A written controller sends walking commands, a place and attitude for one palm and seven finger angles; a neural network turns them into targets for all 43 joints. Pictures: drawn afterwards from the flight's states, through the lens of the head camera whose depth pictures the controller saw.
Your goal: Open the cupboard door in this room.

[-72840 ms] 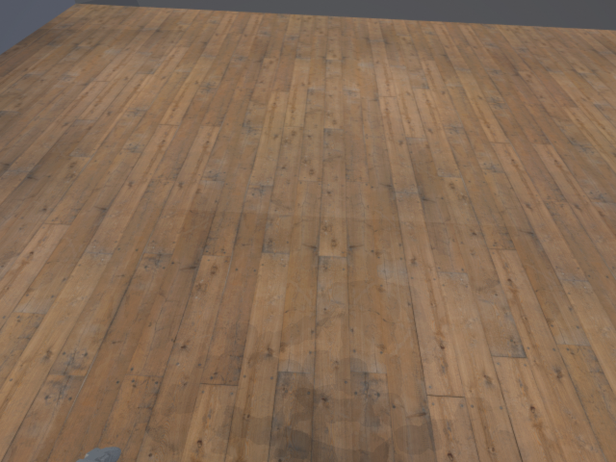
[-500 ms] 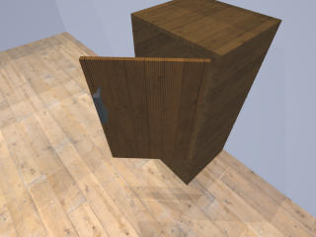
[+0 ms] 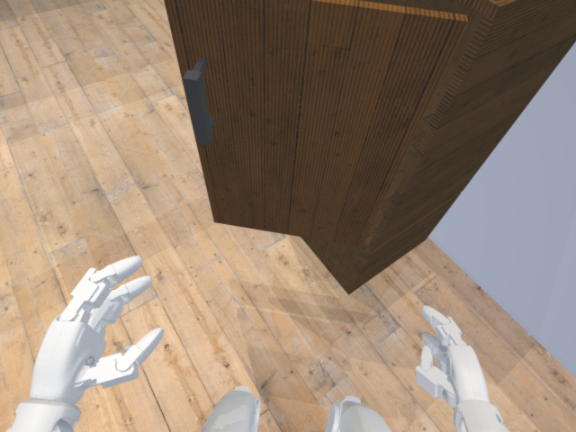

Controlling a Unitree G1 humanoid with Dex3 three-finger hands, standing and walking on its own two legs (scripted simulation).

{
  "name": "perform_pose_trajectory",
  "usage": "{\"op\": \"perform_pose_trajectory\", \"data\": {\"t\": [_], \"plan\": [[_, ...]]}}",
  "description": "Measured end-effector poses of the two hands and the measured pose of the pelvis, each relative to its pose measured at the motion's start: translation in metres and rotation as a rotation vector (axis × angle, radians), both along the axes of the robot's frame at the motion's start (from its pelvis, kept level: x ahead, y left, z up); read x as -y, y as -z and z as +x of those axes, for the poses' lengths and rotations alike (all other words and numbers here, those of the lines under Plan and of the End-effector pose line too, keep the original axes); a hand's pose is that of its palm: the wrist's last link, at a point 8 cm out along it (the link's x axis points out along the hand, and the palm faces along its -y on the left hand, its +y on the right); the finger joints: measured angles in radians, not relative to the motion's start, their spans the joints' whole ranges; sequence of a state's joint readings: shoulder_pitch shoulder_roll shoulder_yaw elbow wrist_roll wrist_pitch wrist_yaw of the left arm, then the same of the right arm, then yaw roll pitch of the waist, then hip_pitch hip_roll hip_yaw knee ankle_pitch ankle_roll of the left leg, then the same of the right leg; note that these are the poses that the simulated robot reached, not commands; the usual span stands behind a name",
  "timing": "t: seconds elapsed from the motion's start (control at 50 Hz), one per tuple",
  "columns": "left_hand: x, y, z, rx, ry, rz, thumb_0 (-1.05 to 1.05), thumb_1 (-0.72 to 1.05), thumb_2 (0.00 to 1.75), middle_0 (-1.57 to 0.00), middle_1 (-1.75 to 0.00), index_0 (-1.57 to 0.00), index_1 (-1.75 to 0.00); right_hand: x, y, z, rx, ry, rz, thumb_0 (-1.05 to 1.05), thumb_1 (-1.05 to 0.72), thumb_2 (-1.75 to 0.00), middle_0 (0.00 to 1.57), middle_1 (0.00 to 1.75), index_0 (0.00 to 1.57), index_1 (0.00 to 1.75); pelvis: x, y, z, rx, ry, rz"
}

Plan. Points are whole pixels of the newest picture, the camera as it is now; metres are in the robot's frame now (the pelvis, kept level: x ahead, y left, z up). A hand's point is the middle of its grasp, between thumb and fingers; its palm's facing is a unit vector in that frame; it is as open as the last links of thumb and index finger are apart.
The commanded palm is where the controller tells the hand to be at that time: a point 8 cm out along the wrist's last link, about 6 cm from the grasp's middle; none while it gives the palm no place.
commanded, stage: raise the hand with hooked fingers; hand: left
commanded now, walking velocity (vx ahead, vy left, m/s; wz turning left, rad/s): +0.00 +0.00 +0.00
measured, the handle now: (202, 102) +0.58 +0.23 +0.08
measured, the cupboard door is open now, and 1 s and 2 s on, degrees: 46 46 46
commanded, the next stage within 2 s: move the hooked fingers beside the handle in 1.50 s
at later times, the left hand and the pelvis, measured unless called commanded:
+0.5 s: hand (107, 296) +0.24 +0.25 +0.06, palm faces -0.02 -1.00 -0.05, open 12.7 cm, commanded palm +0.23 +0.31 +0.07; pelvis +0.00 +0.03 +0.02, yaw -1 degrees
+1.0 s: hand (77, 239) +0.30 +0.30 +0.09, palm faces -0.01 -1.00 -0.06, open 14.0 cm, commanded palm +0.28 +0.35 +0.10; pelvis +0.01 +0.03 +0.04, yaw -1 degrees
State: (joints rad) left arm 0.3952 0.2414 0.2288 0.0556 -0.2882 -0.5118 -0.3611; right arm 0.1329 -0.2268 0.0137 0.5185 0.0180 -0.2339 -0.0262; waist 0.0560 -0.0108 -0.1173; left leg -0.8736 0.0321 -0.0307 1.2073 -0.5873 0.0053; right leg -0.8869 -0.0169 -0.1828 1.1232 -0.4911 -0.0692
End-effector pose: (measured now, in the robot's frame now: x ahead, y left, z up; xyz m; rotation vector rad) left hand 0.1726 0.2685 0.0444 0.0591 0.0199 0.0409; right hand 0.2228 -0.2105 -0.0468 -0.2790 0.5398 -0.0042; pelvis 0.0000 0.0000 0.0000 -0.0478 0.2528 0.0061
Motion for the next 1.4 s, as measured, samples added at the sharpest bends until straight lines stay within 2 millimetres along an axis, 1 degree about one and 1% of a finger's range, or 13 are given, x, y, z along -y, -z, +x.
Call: {"op": "perform_pose_trajectory", "data": {"t": [0.06,0.12,0.16,0.22,0.3,0.4,0.48,0.62,0.74,0.88,1.06,1.22,1.4], "plan": [[-0.001,-0.004,0.021,-0.010,0.076,-0.001,0.01,0.32,0.65,-0.24,-0.67,-0.24,-0.67,-0.012,0.020,-0.026,-0.087,0.023,0.045,0.01,-0.90,-0.90,0.20,0.30,0.21,0.30,-0.003,0.000,-0.004,-0.006,0.002,-0.004],[-0.003,-0.005,0.037,-0.067,0.111,-0.020,0.01,0.25,0.62,-0.24,-0.71,-0.24,-0.71,-0.015,0.028,-0.054,-0.156,0.076,0.076,0.01,-0.90,-0.89,0.21,0.30,0.21,0.30,-0.007,-0.005,-0.005,-0.004,0.012,-0.001],[-0.005,-0.009,0.042,-0.089,0.105,-0.026,0.01,0.21,0.60,-0.25,-0.74,-0.25,-0.74,-0.013,0.028,-0.071,-0.185,0.117,0.084,0.01,-0.90,-0.89,0.21,0.30,0.21,0.30,-0.010,-0.010,-0.004,-0.002,0.020,0.005],[-0.011,-0.016,0.044,-0.088,0.076,-0.020,0.01,0.14,0.57,-0.25,-0.79,-0.25,-0.79,-0.005,0.024,-0.091,-0.211,0.163,0.067,0.01,-0.90,-0.89,0.21,0.30,0.21,0.30,-0.014,-0.016,-0.003,0.002,0.029,0.011],[-0.020,-0.021,0.043,-0.064,0.048,-0.001,0.01,0.05,0.53,-0.26,-0.85,-0.26,-0.85,0.011,0.016,-0.104,-0.219,0.190,0.015,0.01,-0.90,-0.89,0.21,0.30,0.21,0.30,-0.019,-0.019,-0.003,0.005,0.030,0.015],[-0.029,-0.019,0.044,-0.051,0.053,0.000,0.00,-0.07,0.48,-0.27,-0.92,-0.27,-0.92,0.026,0.004,-0.100,-0.194,0.196,-0.053,0.01,-0.90,-0.90,0.21,0.30,0.21,0.30,-0.023,-0.020,-0.003,0.010,0.028,0.013],[-0.036,-0.021,0.050,-0.040,0.059,-0.004,0.00,-0.16,0.44,-0.28,-0.98,-0.27,-0.98,0.028,-0.008,-0.087,-0.155,0.184,-0.079,0.01,-0.90,-0.90,0.20,0.30,0.20,0.30,-0.025,-0.022,-0.002,0.020,0.025,0.007],[-0.051,-0.030,0.064,-0.024,0.055,-0.008,0.00,-0.33,0.37,-0.29,-1.09,-0.29,-1.09,0.011,-0.020,-0.064,-0.102,0.134,-0.061,0.01,-0.90,-0.90,0.20,0.30,0.20,0.30,-0.028,-0.028,0.002,0.033,0.020,0.000],[-0.063,-0.038,0.076,-0.032,0.052,-0.006,-0.01,-0.44,0.33,-0.30,-1.16,-0.29,-1.16,-0.006,-0.020,-0.055,-0.101,0.098,-0.027,0.01,-0.90,-0.90,0.20,0.30,0.21,0.30,-0.031,-0.031,0.006,0.037,0.018,-0.003],[-0.076,-0.047,0.090,-0.027,0.044,-0.005,-0.01,-0.49,0.31,-0.30,-1.19,-0.30,-1.19,-0.010,-0.014,-0.061,-0.150,0.094,-0.017,0.01,-0.90,-0.89,0.21,0.30,0.21,0.30,-0.032,-0.034,0.008,0.036,0.019,-0.003],[-0.087,-0.055,0.110,-0.028,0.050,-0.011,-0.01,-0.50,0.30,-0.30,-1.20,-0.30,-1.20,0.005,-0.012,-0.082,-0.214,0.142,-0.046,0.01,-0.90,-0.89,0.21,0.30,0.21,0.30,-0.031,-0.039,0.009,0.037,0.026,0.001],[-0.079,-0.053,0.115,-0.032,0.071,-0.017,-0.01,-0.50,0.30,-0.30,-1.20,-0.30,-1.20,0.018,-0.016,-0.093,-0.230,0.173,-0.061,0.01,-0.90,-0.89,0.21,0.30,0.21,0.30,-0.029,-0.041,0.011,0.034,0.035,0.007],[-0.074,-0.052,0.111,-0.021,0.051,-0.015,-0.01,-0.50,0.30,-0.30,-1.20,-0.30,-1.20,0.019,-0.015,-0.092,-0.227,0.172,-0.053,0.01,-0.90,-0.90,0.20,0.30,0.21,0.30,-0.025,-0.041,0.009,0.039,0.034,0.010]]}}
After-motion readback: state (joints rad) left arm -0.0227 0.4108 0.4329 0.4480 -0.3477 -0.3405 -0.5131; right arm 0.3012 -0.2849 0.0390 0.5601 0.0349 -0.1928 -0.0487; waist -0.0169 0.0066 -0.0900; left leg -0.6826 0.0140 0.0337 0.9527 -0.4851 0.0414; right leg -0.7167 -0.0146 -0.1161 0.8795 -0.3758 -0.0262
